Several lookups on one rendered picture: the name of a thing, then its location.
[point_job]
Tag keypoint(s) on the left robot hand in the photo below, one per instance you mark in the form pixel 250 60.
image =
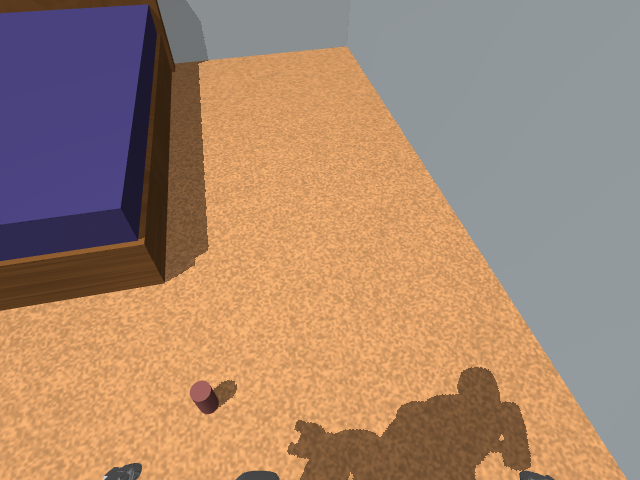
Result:
pixel 127 472

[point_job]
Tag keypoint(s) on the bed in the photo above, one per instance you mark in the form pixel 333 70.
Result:
pixel 85 103

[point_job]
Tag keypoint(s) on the can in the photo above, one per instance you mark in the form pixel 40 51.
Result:
pixel 204 397

